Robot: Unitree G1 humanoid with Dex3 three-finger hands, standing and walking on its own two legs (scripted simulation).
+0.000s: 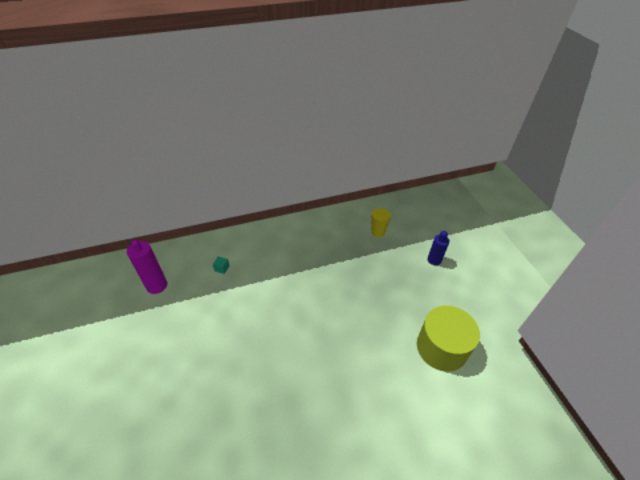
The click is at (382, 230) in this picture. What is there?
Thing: tapered cup
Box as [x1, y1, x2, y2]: [371, 208, 390, 236]
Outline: 377,208 373,210 371,215 371,230 375,236 381,236 383,235 387,226 390,213 383,208
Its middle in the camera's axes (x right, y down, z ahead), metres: +0.26 -0.08 +1.68
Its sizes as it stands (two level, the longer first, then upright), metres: 0.080 0.080 0.109
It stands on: the floor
